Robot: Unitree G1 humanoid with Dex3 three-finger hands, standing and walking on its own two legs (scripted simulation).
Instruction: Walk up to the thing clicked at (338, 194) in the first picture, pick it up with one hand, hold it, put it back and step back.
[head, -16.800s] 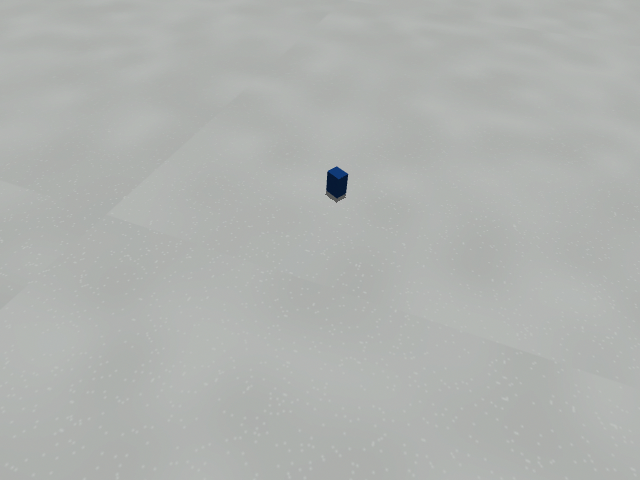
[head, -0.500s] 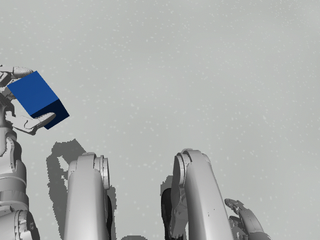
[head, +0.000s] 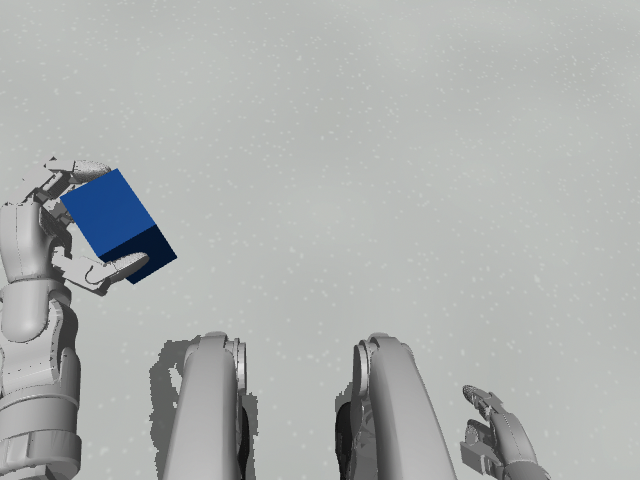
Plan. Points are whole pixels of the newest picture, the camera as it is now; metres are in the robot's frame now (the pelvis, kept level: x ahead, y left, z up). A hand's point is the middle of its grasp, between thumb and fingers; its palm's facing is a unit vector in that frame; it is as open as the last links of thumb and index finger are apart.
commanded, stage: lift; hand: left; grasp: from the side
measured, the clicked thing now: (126, 231) +0.41 +0.23 -0.02
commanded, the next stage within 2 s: hold in 1.54 s
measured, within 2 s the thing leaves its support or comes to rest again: neither
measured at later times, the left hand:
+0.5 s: hand (20, 139) +0.39 +0.23 +0.18, palm faces +0.22 -0.97 -0.06, open 11.4 cm
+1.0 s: hand out of the picture +0.40 +0.21 +0.25, palm faces +0.22 -0.97 -0.03, open 11.4 cm
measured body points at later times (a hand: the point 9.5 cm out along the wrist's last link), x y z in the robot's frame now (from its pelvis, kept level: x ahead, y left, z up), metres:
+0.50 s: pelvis +0.04 +0.01 +0.15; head +0.14 +0.04 +0.59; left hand +0.37 +0.28 +0.19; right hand +0.20 -0.24 +0.05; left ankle +0.08 +0.12 -0.44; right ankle +0.08 -0.12 -0.44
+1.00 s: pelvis +0.06 +0.00 +0.22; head +0.14 +0.02 +0.66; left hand +0.38 +0.26 +0.25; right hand +0.20 -0.23 +0.10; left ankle +0.08 +0.12 -0.44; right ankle +0.08 -0.12 -0.44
